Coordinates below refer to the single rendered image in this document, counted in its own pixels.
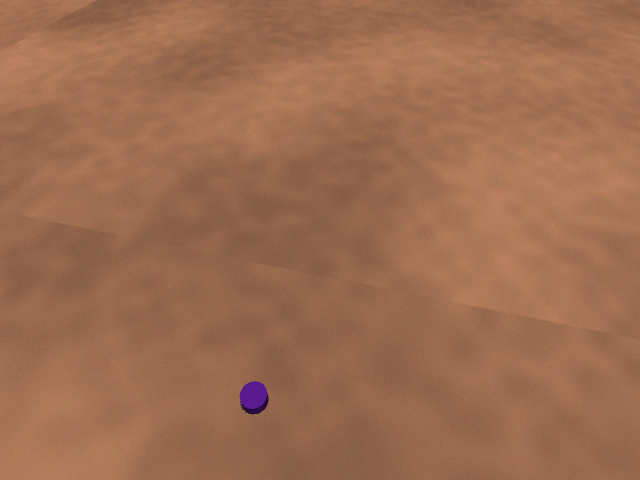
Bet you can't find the tin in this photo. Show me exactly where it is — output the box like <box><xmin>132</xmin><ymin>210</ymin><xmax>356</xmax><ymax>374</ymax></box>
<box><xmin>240</xmin><ymin>381</ymin><xmax>268</xmax><ymax>414</ymax></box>

